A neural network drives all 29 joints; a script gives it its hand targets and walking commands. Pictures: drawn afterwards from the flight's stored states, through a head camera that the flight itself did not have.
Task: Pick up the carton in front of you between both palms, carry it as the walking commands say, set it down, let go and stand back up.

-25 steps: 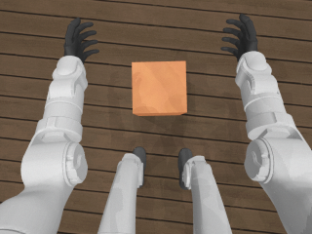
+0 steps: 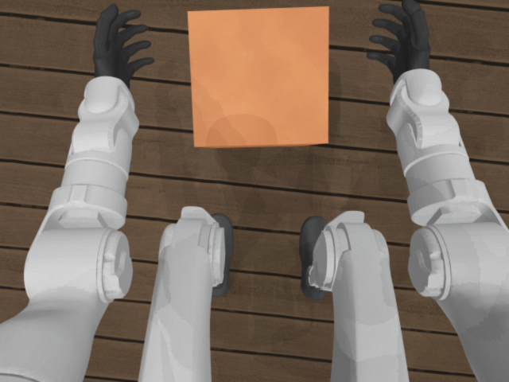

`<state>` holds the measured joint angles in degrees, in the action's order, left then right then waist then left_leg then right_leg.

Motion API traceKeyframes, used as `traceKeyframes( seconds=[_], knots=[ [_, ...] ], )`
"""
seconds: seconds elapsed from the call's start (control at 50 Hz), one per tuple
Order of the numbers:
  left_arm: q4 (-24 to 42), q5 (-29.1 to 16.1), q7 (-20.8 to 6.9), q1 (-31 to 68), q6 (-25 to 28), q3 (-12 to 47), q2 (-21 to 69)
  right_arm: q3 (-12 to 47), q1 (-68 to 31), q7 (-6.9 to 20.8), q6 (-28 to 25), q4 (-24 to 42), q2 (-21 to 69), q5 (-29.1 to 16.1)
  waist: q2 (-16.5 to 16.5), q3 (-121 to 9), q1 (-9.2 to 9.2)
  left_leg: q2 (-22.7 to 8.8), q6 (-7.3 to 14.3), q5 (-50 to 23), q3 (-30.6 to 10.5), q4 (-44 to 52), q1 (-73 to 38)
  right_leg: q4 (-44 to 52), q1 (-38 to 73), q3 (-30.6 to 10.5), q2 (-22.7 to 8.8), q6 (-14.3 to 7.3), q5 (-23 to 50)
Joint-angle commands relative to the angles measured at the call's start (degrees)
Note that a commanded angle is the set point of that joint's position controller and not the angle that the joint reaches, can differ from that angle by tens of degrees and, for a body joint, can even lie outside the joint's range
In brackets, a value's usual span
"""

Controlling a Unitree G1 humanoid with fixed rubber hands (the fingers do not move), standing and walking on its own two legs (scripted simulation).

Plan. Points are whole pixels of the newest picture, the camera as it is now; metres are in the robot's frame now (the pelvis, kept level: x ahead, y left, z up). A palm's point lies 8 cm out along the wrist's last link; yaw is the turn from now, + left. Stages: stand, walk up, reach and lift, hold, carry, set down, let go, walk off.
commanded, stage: reach and lift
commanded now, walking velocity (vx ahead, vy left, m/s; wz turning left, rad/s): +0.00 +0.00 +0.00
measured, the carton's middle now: (259, 93) +0.50 +0.03 -0.34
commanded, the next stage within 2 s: none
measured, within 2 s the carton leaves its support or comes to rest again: leaves its support in 1.20 s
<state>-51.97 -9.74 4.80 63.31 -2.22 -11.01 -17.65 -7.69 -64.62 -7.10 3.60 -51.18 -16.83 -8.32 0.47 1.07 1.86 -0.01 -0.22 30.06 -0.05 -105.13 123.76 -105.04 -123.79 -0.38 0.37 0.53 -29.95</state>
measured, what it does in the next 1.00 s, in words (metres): lowers itself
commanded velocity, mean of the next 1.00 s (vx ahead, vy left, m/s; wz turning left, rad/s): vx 0.00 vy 0.00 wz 0.00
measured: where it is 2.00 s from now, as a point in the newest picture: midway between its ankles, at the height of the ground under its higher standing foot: (266, 271)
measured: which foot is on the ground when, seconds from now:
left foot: down 0.00-1.00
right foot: down 0.00-1.00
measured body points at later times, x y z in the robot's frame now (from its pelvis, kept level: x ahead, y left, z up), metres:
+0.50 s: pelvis -0.02 +0.00 -0.10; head +0.35 +0.01 +0.13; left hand +0.52 +0.21 -0.29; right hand +0.54 -0.16 -0.29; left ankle +0.10 +0.12 -0.43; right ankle +0.10 -0.12 -0.43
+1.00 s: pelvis -0.03 +0.00 -0.09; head +0.35 +0.01 +0.15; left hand +0.52 +0.18 -0.28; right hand +0.53 -0.13 -0.28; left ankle +0.10 +0.12 -0.43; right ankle +0.10 -0.12 -0.43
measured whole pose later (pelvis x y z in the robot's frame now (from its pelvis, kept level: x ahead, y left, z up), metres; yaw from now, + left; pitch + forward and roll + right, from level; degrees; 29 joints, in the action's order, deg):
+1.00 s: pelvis -0.03 +0.00 -0.09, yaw +0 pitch +37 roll +0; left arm -69.1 -15.7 9.6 84.4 0.7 -2.0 -17.3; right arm -0.6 -85.6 -10.7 -0.2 -69.5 -16.6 -13.7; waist 0.1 21.0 1.9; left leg 0.4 -0.3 30.4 -0.1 -123.8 130.2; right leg -123.8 -130.0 -0.4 0.3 0.6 -30.6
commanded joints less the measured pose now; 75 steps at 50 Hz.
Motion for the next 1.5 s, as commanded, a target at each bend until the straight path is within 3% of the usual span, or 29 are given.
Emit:
traceKeyframes(
  seconds=[0.0, 0.12, 0.24, 0.4, 0.5, 0.56, 0.64, 0.84, 0.88, 0.92, 0.98, 1.02, 1.08, 1.16, 1.24, 1.3, 1.34, 1.38, 1.48],
  knots=[
    [5.73, -2.08, 1.06, 17.62, -0.01, 0.78, -9.00, 1.11, -18.87, -1.00, -0.01, 5.76, -7.40, -2.08, 1.34, -67.99, 1.02, 2.23, -2.37, -17.87, 2.72, 3.96, -33.97, 2.54, 39.05, 1.85, 2.76, 1.54, 17.04],
    [-3.89, -3.29, 1.68, 24.78, -0.57, 2.27, -9.66, 2.27, -25.78, -1.04, 0.29, -4.33, -8.67, -4.03, 0.66, -54.75, 0.77, 0.87, -1.77, -7.55, 2.13, -0.55, -27.85, -1.79, 30.34, 1.68, 1.35, 0.89, 6.29],
    [-10.71, -4.02, 1.46, 29.79, 1.34, 4.10, -10.55, 3.67, -30.42, -0.28, -1.85, -11.50, -9.91, -5.02, 0.26, -48.16, 0.89, 0.06, -1.44, -8.18, 0.85, -5.37, -25.23, -6.81, 25.78, 0.53, 0.64, 0.74, 6.63],
    [-6.80, -7.70, 2.82, 34.47, 3.15, 7.81, -11.94, 7.09, -35.49, -1.10, -4.01, -8.00, -12.77, -8.53, 0.21, -60.36, 0.65, 0.66, -1.94, -18.03, 0.98, -10.82, -33.45, -12.57, 31.56, 1.15, 0.92, 0.95, 15.81],
    [-3.96, -8.33, 3.45, 31.57, 2.45, 8.16, -11.00, 8.16, -31.79, -1.58, -3.28, -5.46, -10.68, -9.22, 1.20, -65.29, 1.12, 1.63, -2.16, -21.44, 1.65, -11.45, -36.20, -13.24, 34.16, 2.20, 1.57, 1.27, 19.05],
    [-8.17, -6.47, 2.95, 27.74, 2.35, 7.00, -8.92, 7.06, -28.82, -0.92, -3.03, -8.83, -8.94, -7.67, 1.00, -54.26, 1.46, 1.64, -1.82, -18.80, 1.14, -10.77, -30.42, -12.36, 27.51, 1.76, 1.63, 1.22, 15.79],
    [-10.35, -4.26, 2.04, 27.00, 2.89, 5.57, -7.04, 5.26, -27.89, -0.24, -3.65, -11.20, -7.77, -5.61, 0.19, -46.35, 0.62, 1.54, -1.67, -16.47, 0.51, -10.09, -25.14, -11.57, 22.39, 0.98, 1.68, 1.18, 13.73],
    [-9.63, -5.33, 2.72, 33.54, 3.69, 9.44, -0.98, 8.04, -33.63, -1.15, -4.58, -10.65, -1.22, -5.61, 0.43, -48.00, 0.62, 2.55, -1.56, -14.23, 0.58, -8.94, -26.22, -10.57, 25.79, 0.92, 2.58, 1.10, 12.52],
    [-8.85, -5.36, 2.21, 35.86, 3.74, 10.95, 3.89, 8.69, -35.69, -0.94, -4.67, -9.77, 2.46, -4.72, 0.37, -48.16, -0.12, 3.16, -1.45, -13.96, 0.68, -8.87, -27.20, -10.33, 27.04, 1.15, 3.15, 0.69, 12.35],
    [-8.14, -6.30, 0.75, 40.52, 3.95, 14.34, 12.97, 12.09, -40.27, 0.50, -4.78, -9.49, 12.67, -5.67, 0.55, -48.37, 0.26, 3.90, -1.19, -13.93, 0.92, -8.87, -27.07, -10.33, 27.00, 1.37, 4.03, 0.32, 12.61],
    [-7.61, -4.84, -4.75, 50.98, 2.28, 18.58, 35.14, 15.95, -49.75, 5.95, -3.37, -9.25, 35.21, -4.46, 0.25, -45.16, 0.09, 5.37, -0.93, -11.23, 1.25, -10.13, -24.34, -11.27, 25.70, 1.36, 5.51, -0.29, 10.90],
    [-6.58, -3.05, -8.16, 52.68, 0.54, 17.48, 43.81, 14.71, -50.89, 9.26, -1.85, -8.80, 43.04, -2.76, 0.31, -43.32, -0.02, 6.08, -0.75, -10.12, 1.95, -10.60, -24.07, -11.84, 24.24, 2.06, 6.09, -0.51, 9.63],
    [-2.89, -2.75, -11.14, 53.26, -1.40, 17.22, 51.61, 13.83, -51.18, 12.15, -0.31, -5.97, 50.91, -2.04, 0.52, -46.68, 0.31, 6.62, -0.52, -12.99, 3.12, -11.47, -25.02, -12.75, 25.24, 3.13, 6.97, -0.74, 12.15],
    [6.53, -6.08, -12.18, 56.03, -3.20, 21.48, 58.66, 17.73, -54.21, 13.05, 1.38, 3.38, 58.72, -5.53, 0.49, -64.04, 0.48, 7.00, -0.96, -20.62, 4.43, -12.72, -33.30, -13.94, 32.32, 4.38, 7.26, -0.41, 18.98],
    [18.02, -7.87, -11.04, 56.40, -5.36, 25.41, 64.91, 21.81, -53.98, 12.05, 3.56, 14.66, 65.86, -8.11, 0.12, -86.74, 0.76, 7.88, -1.40, -28.30, 5.15, -11.89, -45.16, -13.25, 40.35, 5.40, 8.56, 0.27, 25.23],
    [19.59, -3.71, -11.73, 50.84, -8.35, 24.02, 68.38, 20.29, -49.55, 13.28, 6.70, 15.75, 69.56, -4.56, 0.03, -81.87, 0.35, 8.31, -0.87, -24.59, 4.38, -8.66, -42.94, -10.36, 34.56, 5.42, 9.18, 0.31, 21.46],
    [18.55, -0.29, -12.82, 45.24, -10.65, 21.23, 70.29, 18.78, -45.47, 14.70, 8.74, 15.15, 72.10, -1.73, 0.28, -77.10, 1.63, 8.46, -0.87, -23.27, 4.39, -7.17, -40.48, -7.88, 29.17, 5.09, 9.48, 0.49, 17.87],
    [16.17, 2.89, -13.57, 41.80, -12.62, 19.14, 72.44, 16.38, -42.27, 15.58, 10.46, 12.43, 73.58, 1.33, 0.40, -71.57, 2.09, 8.60, -0.67, -15.51, 4.77, -3.90, -35.07, -5.18, 27.11, 5.39, 9.62, 0.25, 11.48],
    [8.95, 10.26, -15.56, 37.12, -16.16, 12.56, 74.53, 6.87, -35.20, 16.25, 13.60, 4.48, 73.36, 10.82, -0.68, -58.50, -0.50, 8.81, -0.87, -7.22, 4.32, 2.65, -29.17, 2.18, 23.53, 5.05, 9.68, -0.52, 4.00]
  ],
)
